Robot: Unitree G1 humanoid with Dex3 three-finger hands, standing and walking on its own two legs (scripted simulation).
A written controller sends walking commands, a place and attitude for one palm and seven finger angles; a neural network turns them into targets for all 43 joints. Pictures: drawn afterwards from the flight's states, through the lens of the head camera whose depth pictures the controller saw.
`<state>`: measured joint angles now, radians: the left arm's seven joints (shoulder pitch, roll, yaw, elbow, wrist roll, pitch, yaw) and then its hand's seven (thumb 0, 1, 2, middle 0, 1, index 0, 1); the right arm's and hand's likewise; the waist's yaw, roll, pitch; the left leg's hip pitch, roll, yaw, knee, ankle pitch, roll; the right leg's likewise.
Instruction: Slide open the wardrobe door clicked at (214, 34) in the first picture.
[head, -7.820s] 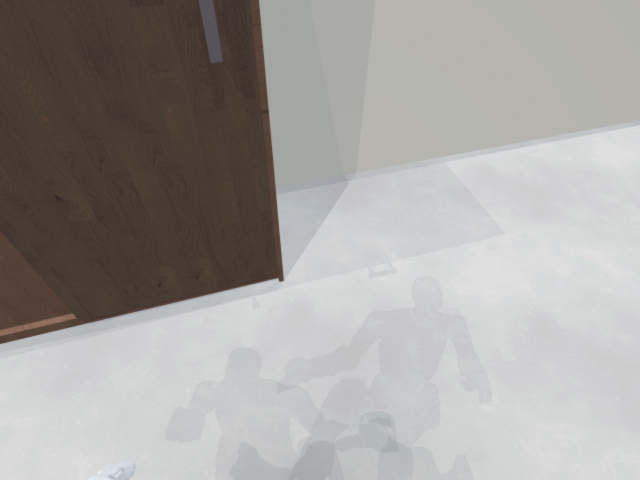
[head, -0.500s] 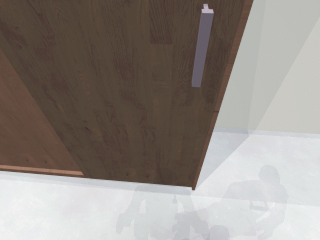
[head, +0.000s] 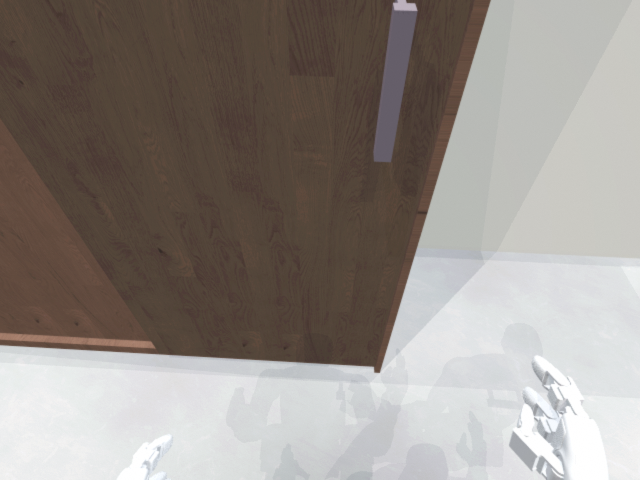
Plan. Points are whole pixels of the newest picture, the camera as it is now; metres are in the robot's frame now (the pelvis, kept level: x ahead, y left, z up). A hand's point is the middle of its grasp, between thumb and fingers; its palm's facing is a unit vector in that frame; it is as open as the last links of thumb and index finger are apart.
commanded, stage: raise the hand with hooked fingers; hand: right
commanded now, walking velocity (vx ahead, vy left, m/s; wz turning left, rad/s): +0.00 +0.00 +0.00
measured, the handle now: (390, 84) +0.55 -0.05 +0.24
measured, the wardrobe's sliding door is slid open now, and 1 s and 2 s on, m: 0.00 0.00 0.00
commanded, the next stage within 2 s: move the hooked fingers beside the handle in 1.94 s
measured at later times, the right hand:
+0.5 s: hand (548, 399) +0.22 -0.22 +0.06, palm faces +0.01 +1.00 -0.07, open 10.0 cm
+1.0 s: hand (633, 325) +0.25 -0.26 +0.17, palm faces +0.07 +0.99 -0.09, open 13.0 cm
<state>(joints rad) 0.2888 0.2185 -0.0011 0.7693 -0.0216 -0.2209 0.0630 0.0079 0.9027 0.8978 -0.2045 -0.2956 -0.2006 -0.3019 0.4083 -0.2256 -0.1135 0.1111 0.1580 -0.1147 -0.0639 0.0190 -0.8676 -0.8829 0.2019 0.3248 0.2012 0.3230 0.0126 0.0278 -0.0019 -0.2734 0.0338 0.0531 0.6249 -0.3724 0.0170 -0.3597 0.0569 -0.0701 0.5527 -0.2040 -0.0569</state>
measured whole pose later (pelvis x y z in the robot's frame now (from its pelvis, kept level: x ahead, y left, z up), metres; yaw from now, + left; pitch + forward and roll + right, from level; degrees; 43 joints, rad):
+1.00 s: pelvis +0.00 +0.00 +0.01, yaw -1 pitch -2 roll +2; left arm 0.22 0.25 -0.08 0.60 -0.07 -0.26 0.12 0.01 0.90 0.90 -0.21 -0.30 -0.20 -0.30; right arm 0.09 -0.43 -0.40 -0.08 0.38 0.05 0.37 0.00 0.25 -0.41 0.28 1.04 0.28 1.04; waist -0.06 -0.04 -0.03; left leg -0.17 -0.02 0.09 0.51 -0.32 0.02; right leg -0.32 0.02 -0.03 0.57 -0.22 -0.05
